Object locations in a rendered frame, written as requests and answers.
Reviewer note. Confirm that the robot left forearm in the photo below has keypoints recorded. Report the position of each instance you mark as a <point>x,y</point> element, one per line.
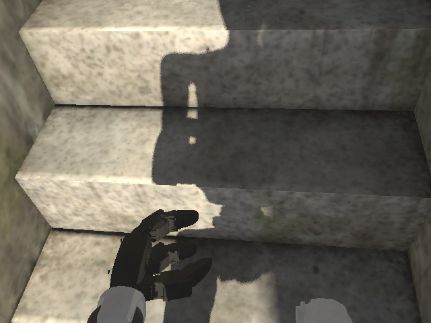
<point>120,304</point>

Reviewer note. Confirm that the right robot thigh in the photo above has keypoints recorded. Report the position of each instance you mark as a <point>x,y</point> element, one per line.
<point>322,311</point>

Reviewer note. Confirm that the left robot hand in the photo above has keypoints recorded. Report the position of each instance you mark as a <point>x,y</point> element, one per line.
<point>137,261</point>

